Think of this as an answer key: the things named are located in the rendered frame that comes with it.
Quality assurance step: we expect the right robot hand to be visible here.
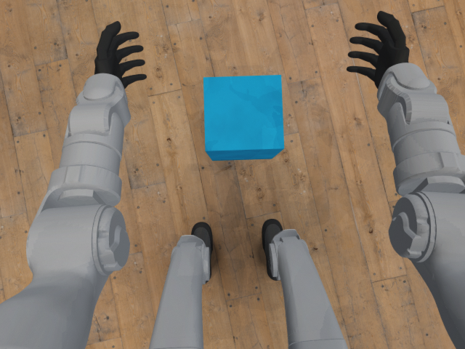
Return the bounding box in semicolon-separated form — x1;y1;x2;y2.
347;11;410;89

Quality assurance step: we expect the right robot upper arm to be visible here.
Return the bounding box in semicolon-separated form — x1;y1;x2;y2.
389;191;465;349

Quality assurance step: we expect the left robot upper arm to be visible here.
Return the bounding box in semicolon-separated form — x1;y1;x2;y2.
0;204;130;349

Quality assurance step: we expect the left robot forearm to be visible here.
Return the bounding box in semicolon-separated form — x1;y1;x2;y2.
26;73;131;273

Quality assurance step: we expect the robot right foot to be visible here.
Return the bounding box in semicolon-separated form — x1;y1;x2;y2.
262;219;283;281

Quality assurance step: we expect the left robot hand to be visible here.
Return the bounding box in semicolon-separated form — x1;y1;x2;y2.
94;21;147;89

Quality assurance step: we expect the right robot forearm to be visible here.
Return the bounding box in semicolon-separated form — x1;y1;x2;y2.
377;63;465;196

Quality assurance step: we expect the carton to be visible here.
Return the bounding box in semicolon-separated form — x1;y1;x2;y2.
203;75;284;161

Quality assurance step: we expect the robot left thigh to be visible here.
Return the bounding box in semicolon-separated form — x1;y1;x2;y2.
149;242;210;349

